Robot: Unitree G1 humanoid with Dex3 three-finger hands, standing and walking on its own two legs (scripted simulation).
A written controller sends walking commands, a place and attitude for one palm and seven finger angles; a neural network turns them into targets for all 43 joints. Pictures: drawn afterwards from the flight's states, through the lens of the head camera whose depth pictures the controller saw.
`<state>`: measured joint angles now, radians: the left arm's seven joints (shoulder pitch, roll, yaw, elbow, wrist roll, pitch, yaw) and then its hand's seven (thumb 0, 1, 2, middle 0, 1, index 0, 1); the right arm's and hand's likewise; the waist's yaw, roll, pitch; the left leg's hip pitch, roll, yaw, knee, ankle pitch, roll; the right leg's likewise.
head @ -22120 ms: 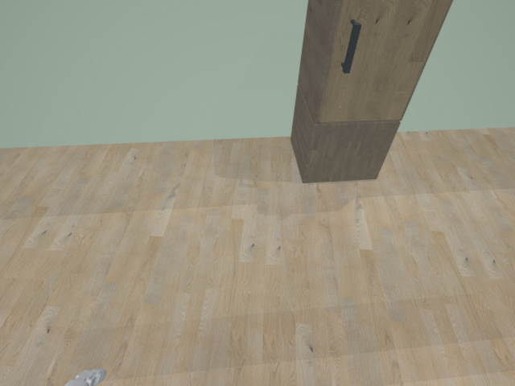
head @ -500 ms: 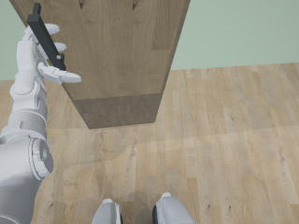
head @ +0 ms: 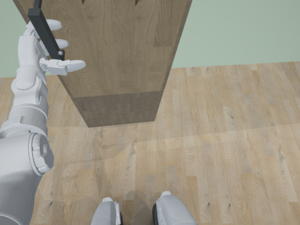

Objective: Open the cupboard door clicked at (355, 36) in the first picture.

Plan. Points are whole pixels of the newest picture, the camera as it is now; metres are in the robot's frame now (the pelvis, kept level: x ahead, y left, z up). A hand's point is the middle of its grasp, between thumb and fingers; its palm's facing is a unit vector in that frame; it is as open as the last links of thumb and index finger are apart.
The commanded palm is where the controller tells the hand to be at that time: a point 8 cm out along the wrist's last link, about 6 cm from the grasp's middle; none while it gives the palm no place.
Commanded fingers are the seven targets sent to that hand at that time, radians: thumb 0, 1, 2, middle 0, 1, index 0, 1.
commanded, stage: close the thumb around the handle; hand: left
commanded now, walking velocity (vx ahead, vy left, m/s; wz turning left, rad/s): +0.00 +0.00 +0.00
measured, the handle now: (51, 37) +0.59 +0.20 +0.08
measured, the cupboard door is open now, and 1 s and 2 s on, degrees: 0 15 44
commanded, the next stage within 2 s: pull the door open along its arc in 0.44 s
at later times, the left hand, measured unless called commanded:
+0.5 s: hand (61, 52) +0.54 +0.17 +0.08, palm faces +0.04 -1.00 -0.02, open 5.6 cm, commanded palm +0.52 +0.21 +0.08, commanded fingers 0.00 0.90 0.90 -0.40 -1.35 -0.40 -1.35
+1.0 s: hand (69, 81) +0.45 +0.15 +0.08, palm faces +0.01 -1.00 +0.01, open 5.9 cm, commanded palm +0.40 +0.19 +0.08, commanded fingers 0.00 0.90 0.90 -0.40 -1.35 -0.40 -1.35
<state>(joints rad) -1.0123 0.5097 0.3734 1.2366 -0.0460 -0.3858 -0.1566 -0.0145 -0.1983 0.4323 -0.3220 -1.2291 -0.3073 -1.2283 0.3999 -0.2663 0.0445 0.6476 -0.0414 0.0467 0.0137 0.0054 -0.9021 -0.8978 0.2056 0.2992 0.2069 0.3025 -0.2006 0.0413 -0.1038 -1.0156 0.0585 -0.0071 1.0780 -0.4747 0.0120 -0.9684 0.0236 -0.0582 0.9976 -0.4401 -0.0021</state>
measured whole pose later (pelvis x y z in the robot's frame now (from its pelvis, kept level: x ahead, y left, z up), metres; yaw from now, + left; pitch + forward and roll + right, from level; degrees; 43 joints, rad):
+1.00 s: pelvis +0.02 +0.00 +0.02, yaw -1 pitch +19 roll -2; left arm -0.49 0.26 0.25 0.73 -0.16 -0.37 -0.11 0.01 0.71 0.73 -0.38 -1.35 -0.37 -1.35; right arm 0.39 -0.25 0.00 0.58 0.00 0.07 0.04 0.01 -0.90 -0.90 0.20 0.30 0.21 0.30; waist -0.11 0.04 -0.15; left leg -0.81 0.06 0.03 0.95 -0.47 0.01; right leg -0.78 0.03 -0.02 0.89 -0.43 0.00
